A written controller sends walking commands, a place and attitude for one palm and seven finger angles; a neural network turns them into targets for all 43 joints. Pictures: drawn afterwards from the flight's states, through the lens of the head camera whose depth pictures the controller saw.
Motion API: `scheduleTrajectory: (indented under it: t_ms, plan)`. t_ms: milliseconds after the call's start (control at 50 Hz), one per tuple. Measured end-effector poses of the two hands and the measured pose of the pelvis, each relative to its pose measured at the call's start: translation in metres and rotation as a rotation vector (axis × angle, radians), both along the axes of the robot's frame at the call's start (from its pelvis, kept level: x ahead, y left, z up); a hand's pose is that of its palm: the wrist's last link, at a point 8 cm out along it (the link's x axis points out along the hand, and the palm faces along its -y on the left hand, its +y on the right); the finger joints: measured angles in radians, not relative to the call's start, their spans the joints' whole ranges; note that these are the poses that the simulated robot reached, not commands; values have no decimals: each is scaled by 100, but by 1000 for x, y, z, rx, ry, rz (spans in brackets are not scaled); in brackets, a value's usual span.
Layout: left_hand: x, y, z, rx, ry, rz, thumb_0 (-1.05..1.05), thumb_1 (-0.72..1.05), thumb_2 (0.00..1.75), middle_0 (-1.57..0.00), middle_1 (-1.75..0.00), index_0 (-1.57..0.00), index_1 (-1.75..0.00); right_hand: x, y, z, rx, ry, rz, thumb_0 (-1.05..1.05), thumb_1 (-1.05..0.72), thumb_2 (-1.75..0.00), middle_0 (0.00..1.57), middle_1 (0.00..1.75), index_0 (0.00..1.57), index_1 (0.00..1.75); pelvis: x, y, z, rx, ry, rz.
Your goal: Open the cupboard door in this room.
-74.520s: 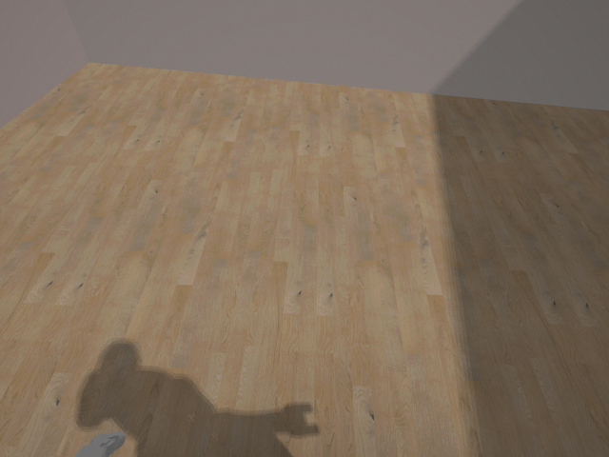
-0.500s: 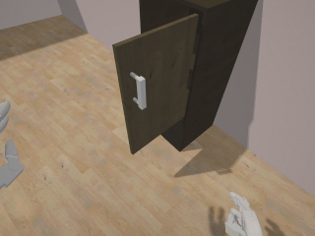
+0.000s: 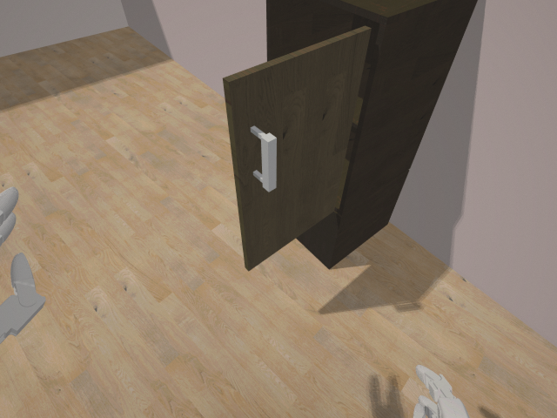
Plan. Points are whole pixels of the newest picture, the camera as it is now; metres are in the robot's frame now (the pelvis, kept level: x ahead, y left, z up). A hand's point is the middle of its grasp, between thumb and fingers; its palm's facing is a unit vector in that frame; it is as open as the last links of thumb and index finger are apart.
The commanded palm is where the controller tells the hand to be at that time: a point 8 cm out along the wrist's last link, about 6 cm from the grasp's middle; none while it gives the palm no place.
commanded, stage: let the arm hang, fingers relaxed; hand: left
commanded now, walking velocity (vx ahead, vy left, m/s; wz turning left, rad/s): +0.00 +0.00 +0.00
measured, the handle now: (262, 159) +0.58 +0.07 +0.03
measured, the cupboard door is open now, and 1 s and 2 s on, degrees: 91 91 91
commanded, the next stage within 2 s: look to check the result in 1.16 s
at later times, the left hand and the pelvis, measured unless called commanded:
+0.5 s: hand out of the picture +0.02 +0.18 -0.18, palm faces +0.02 -0.98 -0.21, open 7.1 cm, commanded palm none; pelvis +0.00 -0.02 -0.01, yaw +3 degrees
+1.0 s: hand out of the picture +0.09 +0.21 -0.15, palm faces +0.03 -0.95 -0.31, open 7.4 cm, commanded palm none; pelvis +0.02 -0.01 +0.00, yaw +2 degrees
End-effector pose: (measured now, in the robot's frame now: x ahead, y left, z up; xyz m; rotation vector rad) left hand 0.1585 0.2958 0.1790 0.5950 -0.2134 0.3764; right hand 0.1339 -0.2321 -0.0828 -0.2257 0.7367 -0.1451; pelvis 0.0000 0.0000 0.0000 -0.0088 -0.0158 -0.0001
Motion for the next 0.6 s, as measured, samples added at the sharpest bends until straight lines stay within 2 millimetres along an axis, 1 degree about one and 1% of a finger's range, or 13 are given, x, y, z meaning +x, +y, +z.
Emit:
scheduleTrajectory:
  t_ms: [60, 80, 120, 160, 180, 220, 260, 300, 340, 380, 480, 540, 600]
  plan:
    - [2, 2, -5, -14, 20, 12, 2, 89, 90, -22, -30, -21, -31, 5, 0, -1, 2, 1, 3, 2, -90, -90, 21, 30, 20, 30, 2, 0, 0, -2, 6, -2]
    - [5, 3, -14, -19, 50, 7, 1, 89, 90, -21, -30, -21, -31, 7, -1, -4, 11, 2, 21, 2, -90, -90, 20, 30, 20, 30, 2, 1, -1, -4, 15, 10]
    - [17, 10, -59, -80, 232, 20, 1, 90, 90, -21, -30, -20, -30, 11, -6, -19, 25, 56, 57, 1, -90, -90, 20, 30, 20, 30, -1, 3, -4, -2, 26, 26]
    - [21, 11, -120, -174, 484, 62, 1, 90, 90, -20, -30, -20, -30, 10, -13, -33, 30, 117, 61, 1, -90, -90, 21, 30, 20, 30, -3, 5, -8, 6, 34, 30]
    - [17, 9, -151, -217, 613, 81, 1, 90, 90, -20, -30, -20, -30, 9, -16, -39, 31, 142, 54, 1, -90, -90, 21, 30, 20, 30, -4, 4, -10, 11, 34, 28]
    - [-1, -5, -207, -293, 849, 104, 1, 91, 90, -20, -30, -19, -30, 2, -24, -47, 30, 187, 34, 1, -90, -90, 21, 30, 20, 30, -5, 2, -12, 20, 31, 22]
    - [-26, -26, -252, -370, 1037, 108, 1, 91, 90, -20, -30, -19, -30, -10, -31, -49, 20, 238, 15, 1, -90, -90, 21, 30, 20, 30, -5, -2, -13, 24, 25, 22]
    - [-53, -48, -286, -450, 1182, 107, 1, 91, 90, -20, -30, -20, -30, -27, -38, -50, -1, 304, -1, 1, -90, -90, 20, 30, 20, 30, -5, -6, -13, 25, 17, 27]
    - [-80, -70, -311, -528, 1295, 107, 2, 91, 90, -20, -30, -20, -30, -46, -44, -49, -25, 381, -14, 1, -90, -90, 20, 30, 20, 30, -5, -10, -13, 23, 10, 32]
    - [-102, -84, -325, -594, 1365, 136, 1, 93, 90, -21, -30, -20, -30, -66, -48, -48, -45, 461, -26, 1, -91, -90, 20, 30, 20, 30, -5, -13, -11, 18, 7, 38]
    - [-139, -75, -330, -626, 1443, 235, 0, 97, 90, -21, -30, -21, -30, -102, -51, -49, -54, 614, -38, 1, -91, -90, 20, 30, 20, 30, -3, -19, -6, 6, 7, 52]
    - [-153, -64, -324, -611, 1473, 291, 1, 95, 90, -21, -30, -20, -30, -111, -48, -53, -35, 650, -47, 1, -91, -90, 20, 30, 20, 30, 0, -19, -4, 3, 4, 54]
    - [-158, -50, -316, -585, 1485, 340, 1, 94, 90, -21, -30, -20, -30, -113, -43, -58, -10, 657, -51, 1, -91, -90, 20, 30, 20, 30, 2, -19, -3, 3, 0, 52]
